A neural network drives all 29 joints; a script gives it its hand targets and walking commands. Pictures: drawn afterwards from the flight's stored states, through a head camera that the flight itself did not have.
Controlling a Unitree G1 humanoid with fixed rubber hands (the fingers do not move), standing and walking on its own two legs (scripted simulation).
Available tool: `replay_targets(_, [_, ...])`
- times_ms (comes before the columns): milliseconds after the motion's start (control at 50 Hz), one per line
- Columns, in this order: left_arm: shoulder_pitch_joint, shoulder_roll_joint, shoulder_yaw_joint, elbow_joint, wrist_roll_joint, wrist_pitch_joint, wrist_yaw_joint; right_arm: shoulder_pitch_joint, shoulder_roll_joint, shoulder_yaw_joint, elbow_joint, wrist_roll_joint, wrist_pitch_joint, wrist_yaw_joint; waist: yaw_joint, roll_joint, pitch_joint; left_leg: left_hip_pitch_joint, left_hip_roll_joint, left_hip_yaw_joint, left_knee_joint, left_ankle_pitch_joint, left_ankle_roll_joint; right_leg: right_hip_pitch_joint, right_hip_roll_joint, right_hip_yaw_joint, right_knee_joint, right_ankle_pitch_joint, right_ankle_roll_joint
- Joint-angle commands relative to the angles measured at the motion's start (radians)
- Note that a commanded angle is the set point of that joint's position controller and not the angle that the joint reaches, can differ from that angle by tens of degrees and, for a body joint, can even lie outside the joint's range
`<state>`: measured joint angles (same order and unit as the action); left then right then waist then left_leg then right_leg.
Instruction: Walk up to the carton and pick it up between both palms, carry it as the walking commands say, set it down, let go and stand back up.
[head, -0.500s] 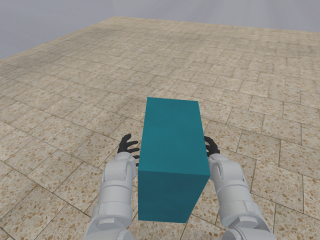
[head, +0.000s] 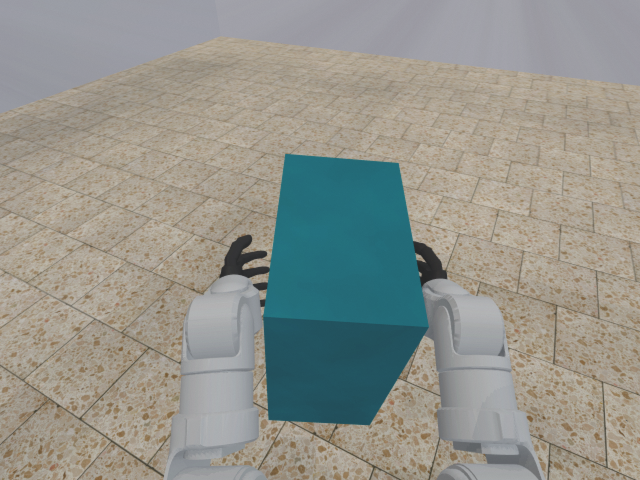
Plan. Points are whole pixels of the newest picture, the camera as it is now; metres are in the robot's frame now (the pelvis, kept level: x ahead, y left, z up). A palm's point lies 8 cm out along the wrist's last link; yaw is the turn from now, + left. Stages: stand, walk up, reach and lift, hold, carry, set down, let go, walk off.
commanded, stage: carry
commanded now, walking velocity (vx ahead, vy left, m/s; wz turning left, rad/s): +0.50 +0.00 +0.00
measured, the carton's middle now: (330, 298) +0.35 +0.00 +0.07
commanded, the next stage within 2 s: none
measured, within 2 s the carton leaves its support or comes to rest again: neither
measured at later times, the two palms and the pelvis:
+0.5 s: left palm (241, 206) +0.54 +0.14 +0.10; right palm (382, 206) +0.53 -0.10 +0.09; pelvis +0.23 +0.02 +0.00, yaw +0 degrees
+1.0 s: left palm (246, 132) +0.87 +0.17 +0.08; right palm (346, 134) +0.86 -0.07 +0.08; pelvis +0.55 +0.06 +0.00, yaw +0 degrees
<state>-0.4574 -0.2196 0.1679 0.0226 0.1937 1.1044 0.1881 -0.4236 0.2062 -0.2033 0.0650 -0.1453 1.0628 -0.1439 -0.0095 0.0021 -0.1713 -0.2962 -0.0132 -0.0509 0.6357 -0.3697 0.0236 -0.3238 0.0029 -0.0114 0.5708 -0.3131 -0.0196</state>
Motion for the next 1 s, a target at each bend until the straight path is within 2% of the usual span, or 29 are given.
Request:
replay_targets(0, [-0.385, -0.892, -0.537, -0.1, -0.386, 0.02, -0.095, -0.487, 0.923, 0.62, -0.234, 0.329, 0.069, 0.032, 0.063, -0.386, -0.264, -0.596, -0.037, 0.154, 0.271, -0.086, -0.013, 0.734, -0.361, 0.473, -0.334, 0.034, -0.119])
replay_targets(20, [-0.369, -0.889, -0.526, -0.126, -0.381, 0.024, -0.083, -0.463, 0.91, 0.604, -0.248, 0.338, 0.076, 0.031, 0.057, -0.256, -0.254, -0.599, 0.026, 0.095, 0.325, -0.128, -0.019, 0.681, -0.424, 0.542, -0.305, 0.056, -0.201])
replay_targets(40, [-0.395, -0.9, -0.533, -0.166, -0.391, 0.033, -0.074, -0.479, 0.926, 0.603, -0.261, 0.348, 0.082, 0.026, 0.052, -0.125, -0.23, -0.582, 0.057, 0.075, 0.306, -0.108, -0.013, 0.624, -0.436, 0.504, -0.316, -0.055, -0.21])
replay_targets(80, [-0.438, -0.923, -0.542, -0.255, -0.415, 0.04, -0.062, -0.519, 0.947, 0.604, -0.323, 0.38, 0.086, 0.019, 0.058, -0.089, -0.217, -0.508, 0.054, 0.12, 0.194, -0.081, -0.024, 0.534, -0.379, 0.32, -0.304, -0.055, -0.167])
replay_targets(140, [-0.38, -0.882, -0.477, -0.224, -0.395, 0.061, -0.047, -0.502, 0.93, 0.6, -0.315, 0.375, 0.114, -0.001, 0.053, -0.222, -0.168, -0.367, 0.01, 0.198, 0.094, 0.037, -0.027, 0.382, -0.316, 0.193, -0.311, -0.042, -0.109])
replay_targets(180, [-0.421, -0.885, -0.486, -0.226, -0.401, 0.079, -0.04, -0.488, 0.934, 0.565, -0.289, 0.358, 0.126, -0.011, 0.042, -0.167, -0.14, -0.284, 0.012, 0.228, -0.001, 0.106, -0.01, 0.329, -0.325, 0.149, -0.303, 0.017, -0.113])
replay_targets(220, [-0.372, -0.902, -0.47, -0.212, -0.396, 0.078, -0.04, -0.512, 0.934, 0.581, -0.369, 0.367, 0.117, -0.012, 0.023, -0.209, -0.187, -0.112, -0.03, 0.262, -0.146, 0.191, 0.01, 0.289, -0.265, 0.033, -0.205, 0.204, -0.056])
replay_targets(240, [-0.361, -0.893, -0.466, -0.207, -0.39, 0.081, -0.034, -0.467, 0.943, 0.569, -0.315, 0.366, 0.128, -0.014, 0.001, -0.168, -0.249, 0.105, -0.011, 0.178, -0.236, 0.221, 0.031, 0.233, -0.216, -0.068, -0.018, 0.416, -0.012])
replay_targets(260, [-0.376, -0.868, -0.472, -0.216, -0.379, 0.08, -0.036, -0.387, 0.925, 0.548, -0.278, 0.352, 0.13, -0.015, -0.023, -0.076, -0.336, 0.369, 0.068, -0.005, -0.228, 0.149, 0.05, 0.073, -0.188, -0.078, 0.191, 0.409, 0.032])
replay_targets(280, [-0.373, -0.875, -0.474, -0.223, -0.365, 0.082, -0.036, -0.416, 0.893, 0.536, -0.295, 0.351, 0.125, -0.016, -0.015, 0.158, -0.372, 0.51, 0.275, -0.314, -0.256, 0.12, 0.125, -0.151, -0.107, -0.154, 0.38, 0.104, 0.068])
replay_targets(300, [-0.366, -0.877, -0.498, -0.244, -0.378, 0.088, -0.041, -0.373, 0.889, 0.529, -0.257, 0.335, 0.126, -0.023, -0.018, 0.337, -0.343, 0.701, 0.353, -0.568, -0.312, 0.297, 0.254, -0.443, 0.008, -0.139, 0.483, -0.179, 0.082])
replay_targets(340, [-0.347, -0.91, -0.518, -0.238, -0.386, 0.076, -0.052, -0.378, 0.918, 0.551, -0.306, 0.347, 0.11, -0.008, -0.011, 0.191, -0.323, 0.684, 0.354, -0.473, -0.239, 0.642, 0.239, -0.518, -0.058, -0.036, 0.539, -0.235, 0.044])
replay_targets(400, [-0.377, -0.977, -0.553, -0.277, -0.439, 0.042, -0.069, -0.392, 0.971, 0.577, -0.373, 0.367, 0.076, 0.008, -0.005, 0.127, -0.337, 0.554, 0.309, -0.288, -0.27, 0.485, 0.175, -0.353, -0.082, -0.025, 0.223, -0.221, 0.026])
replay_targets(440, [-0.377, -0.985, -0.57, -0.31, -0.448, 0.033, -0.072, -0.404, 0.958, 0.575, -0.415, 0.372, 0.064, 0.016, -0.005, 0.229, -0.321, 0.419, 0.277, -0.204, -0.294, 0.457, 0.147, -0.221, -0.037, -0.106, 0.081, -0.124, 0.026])
replay_targets(480, [-0.389, -1.002, -0.573, -0.322, -0.46, 0.029, -0.077, -0.398, 0.977, 0.582, -0.413, 0.37, 0.065, 0.014, 0.003, 0.176, -0.339, 0.35, 0.239, -0.099, -0.233, 0.433, 0.119, -0.065, -0.008, -0.159, -0.08, 0.022, 0.023])
replay_targets(520, [-0.384, -0.997, -0.57, -0.338, -0.452, 0.031, -0.073, -0.387, 0.975, 0.576, -0.393, 0.359, 0.066, 0.018, 0.04, 0.103, -0.404, 0.029, 0.135, 0.075, -0.006, 0.519, 0.037, 0.446, -0.035, -0.146, -0.175, 0.154, 0.003])
replay_targets(540, [-0.329, -0.995, -0.545, -0.293, -0.43, 0.035, -0.068, -0.414, 0.967, 0.593, -0.41, 0.37, 0.07, 0.018, 0.068, -0.031, -0.453, -0.164, 0.071, 0.118, 0.188, 0.487, -0.004, 0.682, -0.155, 0.083, -0.237, 0.046, -0.053])
replay_targets(560, [-0.318, -0.982, -0.548, -0.295, -0.429, 0.027, -0.066, -0.413, 0.953, 0.602, -0.436, 0.369, 0.07, 0.02, 0.066, -0.273, -0.443, -0.412, -0.013, 0.18, 0.397, 0.263, -0.051, 0.83, -0.359, 0.375, -0.199, 0.456, -0.16])
replay_targets(580, [-0.333, -0.992, -0.545, -0.284, -0.419, 0.028, -0.063, -0.431, 0.956, 0.609, -0.441, 0.378, 0.079, 0.028, 0.058, -0.346, -0.363, -0.617, -0.029, 0.139, 0.418, -0.138, -0.037, 0.877, -0.43, 0.494, -0.191, 0.552, -0.246])
replay_targets(620, [-0.365, -0.969, -0.553, -0.338, -0.438, 0.019, -0.068, -0.397, 0.974, 0.62, -0.402, 0.389, 0.073, 0.027, 0.064, -0.188, -0.33, -0.659, 0.035, 0.114, 0.379, -0.154, -0.039, 0.863, -0.427, 0.38, -0.179, 0.593, -0.218])
replay_targets(740, [-0.328, -0.95, -0.551, -0.355, -0.434, 0.029, -0.066, -0.344, 0.992, 0.617, -0.399, 0.367, 0.077, 0.02, 0.008, -0.222, -0.261, -0.04, -0.028, 0.275, -0.253, 0.191, -0.011, 0.397, -0.262, -0.075, -0.079, 0.521, -0.019])
replay_targets(760, [-0.306, -0.94, -0.55, -0.345, -0.423, 0.03, -0.069, -0.301, 0.984, 0.607, -0.385, 0.365, 0.079, 0.023, -0.013, -0.133, -0.343, 0.26, -0.006, 0.165, -0.255, 0.253, 0.022, 0.238, -0.207, -0.145, 0.129, 0.609, 0.038])
replay_targets(780, [-0.34, -0.943, -0.571, -0.371, -0.42, 0.03, -0.067, -0.319, 0.96, 0.588, -0.412, 0.367, 0.071, 0.024, -0.027, 0.081, -0.478, 0.55, 0.19, -0.098, -0.218, 0.36, 0.071, 0.03, -0.172, -0.153, 0.391, 0.328, 0.076])
replay_targets(800, [-0.311, -0.953, -0.577, -0.342, -0.425, 0.045, -0.076, -0.284, 0.931, 0.565, -0.368, 0.351, 0.078, 0.019, -0.007, 0.345, -0.447, 0.699, 0.348, -0.448, -0.218, 0.607, 0.183, -0.299, -0.04, -0.156, 0.537, -0.172, 0.098])
replay_targets(820, [-0.333, -0.947, -0.595, -0.352, -0.43, 0.043, -0.082, -0.294, 0.944, 0.578, -0.37, 0.353, 0.072, 0.021, -0.013, 0.32, -0.383, 0.796, 0.37, -0.498, -0.192, 0.918, 0.249, -0.517, -0.007, -0.079, 0.64, -0.259, 0.072])
replay_targets(840, [-0.313, -0.959, -0.592, -0.337, -0.424, 0.038, -0.083, -0.314, 0.949, 0.599, -0.397, 0.364, 0.069, 0.026, -0.019, 0.229, -0.36, 0.835, 0.352, -0.405, -0.138, 1.07, 0.226, -0.586, -0.037, -0.045, 0.657, -0.269, 0.045])
replay_targets(880, [-0.316, -0.967, -0.598, -0.332, -0.435, 0.022, -0.09, -0.278, 0.961, 0.604, -0.391, 0.351, 0.055, 0.031, -0.028, 0.105, -0.316, 0.806, 0.316, -0.28, -0.147, 1.065, 0.159, -0.568, -0.056, -0.057, 0.488, -0.251, 0.031])
replay_targets(940, [-0.315, -0.999, -0.607, -0.372, -0.45, 0.0, -0.085, -0.333, 0.959, 0.611, -0.483, 0.379, 0.032, 0.039, -0.028, 0.22, -0.307, 0.706, 0.276, -0.149, -0.179, 1.0, 0.127, -0.436, -0.02, -0.133, 0.24, -0.145, 0.027])
replay_targets(980, [-0.333, -0.988, -0.61, -0.423, -0.463, -0.009, -0.079, -0.307, 0.965, 0.613, -0.48, 0.372, 0.031, 0.032, -0.012, 0.212, -0.346, 0.59, 0.227, -0.029, -0.125, 1.092, 0.091, -0.218, 0.016, -0.163, 0.046, -0.031, 0.02])
